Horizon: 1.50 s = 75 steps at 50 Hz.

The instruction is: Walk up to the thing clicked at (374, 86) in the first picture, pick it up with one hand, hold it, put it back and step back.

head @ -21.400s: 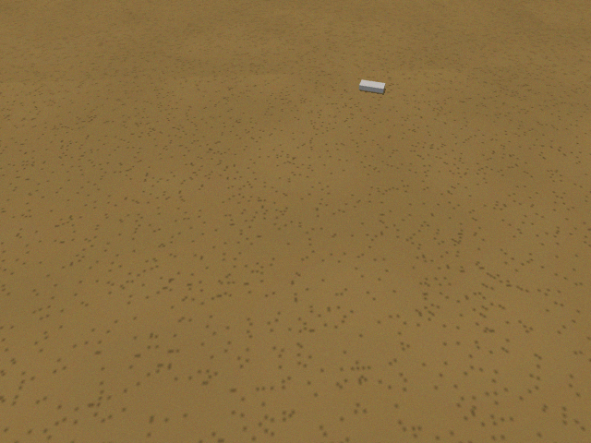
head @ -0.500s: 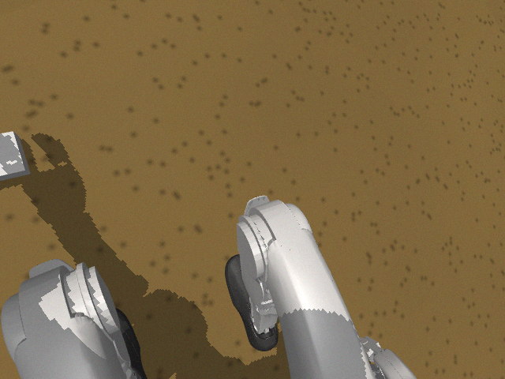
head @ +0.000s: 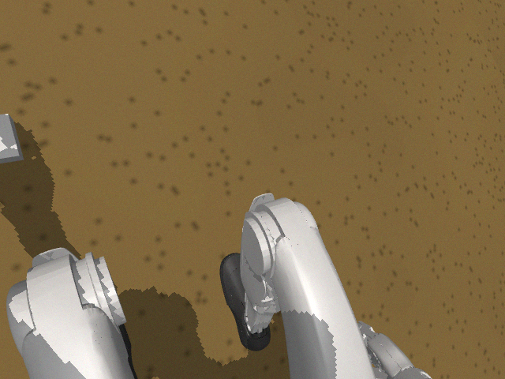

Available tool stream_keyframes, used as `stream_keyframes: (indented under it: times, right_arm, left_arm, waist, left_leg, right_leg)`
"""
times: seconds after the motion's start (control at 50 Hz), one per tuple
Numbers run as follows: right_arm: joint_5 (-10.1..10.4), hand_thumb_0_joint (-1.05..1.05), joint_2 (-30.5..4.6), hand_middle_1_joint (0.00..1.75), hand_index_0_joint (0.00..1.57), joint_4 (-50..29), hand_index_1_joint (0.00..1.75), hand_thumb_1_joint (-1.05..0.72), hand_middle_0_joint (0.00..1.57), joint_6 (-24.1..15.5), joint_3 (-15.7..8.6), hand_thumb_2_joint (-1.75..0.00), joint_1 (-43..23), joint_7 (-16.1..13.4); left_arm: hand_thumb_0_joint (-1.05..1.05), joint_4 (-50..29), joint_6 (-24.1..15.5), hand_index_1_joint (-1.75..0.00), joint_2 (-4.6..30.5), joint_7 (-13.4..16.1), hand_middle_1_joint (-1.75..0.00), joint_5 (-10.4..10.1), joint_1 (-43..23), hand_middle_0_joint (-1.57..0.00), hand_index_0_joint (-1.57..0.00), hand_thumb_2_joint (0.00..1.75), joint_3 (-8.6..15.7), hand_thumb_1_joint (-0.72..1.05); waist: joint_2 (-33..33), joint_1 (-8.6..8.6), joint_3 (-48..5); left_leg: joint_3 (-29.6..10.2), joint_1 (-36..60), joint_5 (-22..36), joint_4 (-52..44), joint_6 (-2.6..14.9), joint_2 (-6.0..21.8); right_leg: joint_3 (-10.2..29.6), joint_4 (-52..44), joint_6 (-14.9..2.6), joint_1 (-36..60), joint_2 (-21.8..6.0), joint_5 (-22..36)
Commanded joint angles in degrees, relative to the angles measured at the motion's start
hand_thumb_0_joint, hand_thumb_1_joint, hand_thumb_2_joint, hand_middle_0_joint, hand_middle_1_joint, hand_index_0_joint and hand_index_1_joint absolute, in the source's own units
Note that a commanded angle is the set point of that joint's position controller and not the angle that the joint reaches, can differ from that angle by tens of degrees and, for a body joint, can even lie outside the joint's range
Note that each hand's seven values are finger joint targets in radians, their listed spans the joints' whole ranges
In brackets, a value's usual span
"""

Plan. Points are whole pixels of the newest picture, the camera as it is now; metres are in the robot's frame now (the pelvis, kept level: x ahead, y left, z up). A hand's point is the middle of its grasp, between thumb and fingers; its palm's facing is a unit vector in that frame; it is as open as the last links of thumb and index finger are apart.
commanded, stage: rest palm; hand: left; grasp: from above
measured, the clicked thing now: out of the picture +0.49 +0.34 -0.30
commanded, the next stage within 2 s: close in 1.60 s
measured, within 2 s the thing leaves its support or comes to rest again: neither
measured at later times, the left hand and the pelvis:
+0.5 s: hand out of the picture +0.48 +0.32 -0.25, palm faces -0.47 -0.12 -0.88, open 14.2 cm; pelvis +0.00 +0.00 -0.01, yaw -2 degrees
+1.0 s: hand out of the picture +0.47 +0.32 -0.27, palm faces -0.46 -0.12 -0.88, open 14.2 cm; pelvis +0.00 +0.00 -0.01, yaw -3 degrees
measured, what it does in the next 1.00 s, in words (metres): stands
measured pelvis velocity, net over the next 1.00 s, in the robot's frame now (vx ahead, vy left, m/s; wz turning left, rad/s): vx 0.00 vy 0.00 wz -0.05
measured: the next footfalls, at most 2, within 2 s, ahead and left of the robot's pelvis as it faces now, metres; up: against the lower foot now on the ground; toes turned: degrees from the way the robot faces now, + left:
none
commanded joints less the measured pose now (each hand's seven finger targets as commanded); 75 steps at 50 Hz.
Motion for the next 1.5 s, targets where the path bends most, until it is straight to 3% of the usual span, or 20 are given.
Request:
stream_keyframes:
  times: [0.0, 0.12, 0.18, 0.22, 0.26, 0.3, 0.36, 0.42, 0.54, 0.62, 0.66, 0.7, 0.76, 0.78, 1.08, 1.1, 1.38, 1.42, 1.44, 1.48]
  right_arm:
    - [-0.72, 0.0, -17.03, 0.3, 0.2, 1.55, 0.3, -0.89, 0.2, -0.44, -4.14, -0.9, 12.44, -0.18]
    - [-1.29, 0.0, -17.83, 0.3, 0.2, 0.47, 0.3, -0.89, 0.2, -2.76, -3.13, -0.9, 11.28, -0.11]
    - [-1.77, 0.0, -18.22, 0.3, 0.2, 0.32, 0.3, -0.9, 0.2, -3.49, -2.49, -0.9, 11.17, -0.25]
    - [-1.99, 0.0, -18.11, 0.3, 0.2, 0.05, 0.3, -0.9, 0.2, -4.24, -2.23, -0.9, 10.96, 0.03]
    - [-1.73, 0.0, -18.93, 0.3, 0.2, -0.41, 0.3, -0.9, 0.2, -4.96, -1.98, -0.9, 10.33, 0.01]
    - [-1.73, 0.0, -19.31, 0.3, 0.2, -0.78, 0.3, -0.9, 0.2, -5.35, -1.83, -0.9, 10.15, -0.04]
    - [-1.99, 0.0, -19.51, 0.3, 0.2, -0.7, 0.3, -0.9, 0.2, -5.43, -1.5, -0.9, 10.36, 0.14]
    - [-2.11, 0.0, -19.5, 0.3, 0.2, -1.27, 0.3, -0.9, 0.2, -5.66, -1.12, -0.9, 9.7, 0.56]
    - [-2.56, 0.0, -20.28, 0.3, 0.2, -0.81, 0.3, -0.9, 0.2, -5.51, -0.89, -0.9, 10.52, 1.12]
    - [-2.7, 0.0, -19.94, 0.3, 0.2, -1.53, 0.3, -0.9, 0.2, -5.99, -0.63, -0.9, 9.05, 1.75]
    - [-2.77, 0.0, -20.67, 0.3, 0.2, -0.62, 0.3, -0.9, 0.2, -5.86, -0.73, -0.9, 9.72, 1.66]
    - [-3.03, 0.0, -20.02, 0.3, 0.2, -1.25, 0.3, -0.9, 0.2, -6.02, -0.55, -0.9, 8.74, 1.92]
    - [-2.98, 0.0, -20.48, 0.3, 0.2, -0.83, 0.3, -0.9, 0.2, -5.96, -0.06, -0.9, 9.15, 1.79]
    - [-3.1, 0.0, -20.58, 0.3, 0.2, -1.18, 0.3, -0.9, 0.2, -6.11, -0.42, -0.9, 8.33, 1.93]
    - [-3.76, 0.0, -21.65, 0.3, 0.2, -0.77, 0.3, -0.9, 0.2, -7.87, 0.64, -0.9, 7.39, 2.52]
    - [-3.72, 0.0, -21.44, 0.3, 0.2, -0.89, 0.3, -0.9, 0.2, -8.11, 0.69, -0.9, 6.96, 2.68]
    - [-4.02, 0.0, -21.87, 0.3, 0.2, -0.93, 0.3, -0.9, 0.2, -9.21, 1.35, -0.91, 7.05, 3.48]
    - [-3.85, 0.0, -22.15, 0.3, 0.2, -0.66, 0.3, -0.9, 0.2, -8.97, 1.0, -0.91, 7.75, 3.37]
    - [-3.97, 0.0, -21.96, 0.3, 0.2, -0.89, 0.3, -0.9, 0.2, -9.11, 1.17, -0.91, 7.34, 3.55]
    - [-3.85, 0.0, -21.49, 0.3, 0.2, -0.58, 0.3, -0.9, 0.2, -8.85, 1.89, -0.9, 7.73, 3.6]
  left_arm:
    - [0.0, -3.73, 0.82, -0.98, 12.51, 5.68, -0.96, 0.59, -17.06, -0.08, -0.06, 1.03, 1.27, -0.56]
    - [0.0, -0.69, 2.65, -0.99, 13.34, 8.64, -0.97, 0.49, -16.72, -0.08, -0.07, 1.01, 1.44, -0.54]
    - [0.0, -1.29, 3.37, -0.98, 16.8, 9.68, -0.98, 0.15, -16.86, -0.08, -0.07, 1.0, 2.94, -0.54]
    - [0.0, 1.34, 4.2, -0.99, 13.54, 9.17, -0.98, -0.31, -15.08, -0.08, -0.07, 1.0, 1.36, -0.54]
    - [0.0, 0.36, 4.39, -0.99, 15.04, 8.94, -0.98, -1.34, -16.22, -0.08, -0.06, 1.01, 1.85, -0.55]
    - [0.0, -1.52, 4.58, -0.98, 18.46, 8.9, -0.97, -1.62, -15.78, -0.08, -0.06, 1.01, 3.63, -0.55]
    - [0.0, -1.03, 4.46, -0.99, 18.85, 8.63, -0.98, -2.1, -14.36, -0.07, -0.06, 1.01, 4.27, -0.56]
    - [0.0, -1.78, 4.26, -0.98, 17.42, 7.74, -0.96, -2.17, -14.01, -0.08, -0.06, 1.01, 2.64, -0.56]
    - [0.0, -2.05, 3.43, -0.97, 19.93, 8.07, -0.95, -2.6, -11.97, -0.08, -0.05, 1.02, 5.1, -0.57]
    - [0.0, -2.65, 2.94, -0.97, 16.57, 7.83, -0.95, -2.77, -12.31, -0.08, -0.05, 1.02, 2.2, -0.57]
    - [0.0, -1.94, 2.55, -0.98, 19.0, 8.47, -0.96, -2.56, -11.8, -0.07, -0.05, 1.02, 3.87, -0.57]
    - [0.0, -1.63, 2.27, -0.97, 16.16, 8.63, -0.95, -2.29, -11.64, -0.08, -0.05, 1.02, 1.67, -0.57]
    - [0.0, -2.52, 1.64, -0.98, 19.73, 9.89, -0.96, -2.22, -13.09, -0.07, -0.05, 1.02, 4.35, -0.57]
    - [0.0, -0.22, 1.88, -0.99, 16.91, 9.75, -0.97, -1.36, -11.67, -0.07, -0.05, 1.02, 1.87, -0.57]
    - [0.0, -0.28, 2.69, -1.0, 18.92, 13.28, -1.0, -1.81, -13.61, -0.07, -0.07, 0.99, 2.46, -0.53]
    - [0.0, 2.46, 3.28, -1.0, 17.33, 13.13, -0.99, -1.61, -11.51, -0.08, -0.07, 0.98, 1.42, -0.52]
    - [0.0, 2.41, 3.76, -1.0, 18.72, 12.72, -1.0, -2.87, -10.73, -0.09, -0.08, 0.97, 2.2, -0.5]
    - [0.0, -2.22, 3.26, -0.99, 20.71, 13.12, -0.99, -3.11, -13.62, -0.08, -0.07, 0.98, 3.68, -0.51]
    - [0.0, 1.36, 3.7, -1.0, 18.53, 12.76, -1.0, -2.86, -11.58, -0.07, -0.07, 0.96, 2.22, -0.51]
    - [0.0, 2.88, 3.65, -1.0, 18.4, 12.9, -1.0, -3.47, -10.29, -0.08, -0.08, 0.99, 2.77, -0.5]
  waist:
    - [30.43, -3.25, -35.14]
    - [28.59, -4.52, -33.5]
    - [30.37, -3.44, -36.34]
    - [28.98, -5.08, -33.71]
    - [28.37, -5.26, -33.92]
    - [28.78, -3.6, -35.43]
    - [30.15, -4.06, -35.08]
    - [29.11, -4.63, -34.1]
    - [30.16, -4.63, -33.85]
    - [30.93, -5.2, -32.67]
    - [30.91, -5.4, -32.95]
    - [29.69, -5.18, -31.68]
    - [30.15, -4.93, -32.42]
    - [30.63, -5.59, -31.09]
    - [31.1, -5.69, -31.9]
    - [30.38, -5.84, -30.06]
    - [30.48, -6.23, -29.4]
    - [32.65, -5.4, -33.24]
    - [31.08, -6.02, -31.31]
    - [28.77, -6.25, -29.38]
  left_leg:
    - [6.3, 32.63, 15.31, -14.05, 1.47, 0.34]
    - [6.3, 29.63, 11.5, -13.25, 1.75, 0.38]
    - [6.35, 29.67, 12.12, -12.95, 1.59, 0.61]
    - [6.19, 28.61, 11.38, -12.45, 1.71, 0.71]
    - [6.06, 27.77, 10.51, -11.85, 1.93, 0.58]
    - [5.87, 28.53, 11.78, -12.07, 1.69, 0.72]
    - [5.56, 28.71, 12.44, -12.08, 1.4, 0.88]
    - [5.58, 28.01, 12.64, -11.08, 1.63, 0.99]
    - [4.83, 29.5, 16.43, -10.89, 1.13, 1.3]
    - [4.59, 30.93, 16.07, -10.8, 0.97, 1.54]
    - [4.38, 31.43, 16.74, -10.59, 1.04, 1.62]
    - [4.64, 29.7, 14.63, -10.53, 1.16, 1.57]
    - [4.0, 30.13, 14.23, -11.36, 0.94, 1.6]
    - [4.2, 30.4, 14.0, -10.99, 0.95, 1.64]
    - [3.52, 30.15, 14.22, -11.02, 0.73, 1.86]
    - [3.53, 29.98, 14.3, -10.73, 0.69, 1.91]
    - [3.5, 29.25, 13.45, -10.22, 0.72, 2.05]
    - [3.15, 30.92, 15.54, -10.82, 0.42, 2.2]
    - [3.16, 30.15, 15.37, -10.06, 0.59, 2.15]
    - [2.98, 27.98, 14.51, -10.38, 0.73, 2.15]
  right_leg:
    - [-6.9, -10.8, -4.66, 15.71, 2.79, 16.64]
    - [-6.96, -10.65, -4.45, 15.88, 3.03, 14.49]
    - [-6.85, -10.45, -4.43, 18.31, 3.04, 15.25]
    - [-6.86, -10.18, -4.3, 17.71, 3.26, 14.84]
    - [-6.88, -10.4, -4.15, 18.07, 3.26, 14.4]
    - [-7.2, -10.16, -4.22, 19.04, 3.25, 15.13]
    - [-7.43, -9.82, -4.28, 19.78, 3.35, 15.52]
    - [-7.25, -9.82, -4.11, 20.01, 3.62, 16.06]
    - [-8.03, -9.47, -4.17, 21.37, 3.73, 18.56]
    - [-8.41, -8.96, -4.14, 19.73, 3.84, 18.07]
    - [-8.76, -9.31, -3.99, 20.44, 3.84, 18.64]
    - [-8.48, -9.29, -4.0, 20.11, 3.97, 17.48]
    - [-9.07, -9.45, -4.01, 20.38, 3.81, 16.98]
    - [-8.85, -8.97, -4.1, 19.17, 3.82, 16.77]
    - [-9.51, -8.98, -3.92, 20.4, 4.28, 17.73]
    - [-9.32, -8.48, -3.93, 19.61, 4.21, 17.82]
    - [-9.65, -8.88, -3.7, 20.98, 4.3, 17.32]
    - [-9.7, -8.87, -3.9, 22.19, 4.42, 18.78]
    - [-9.78, -8.36, -3.74, 21.11, 4.17, 18.85]
    - [-10.05, -9.19, -3.54, 21.1, 4.53, 18.16]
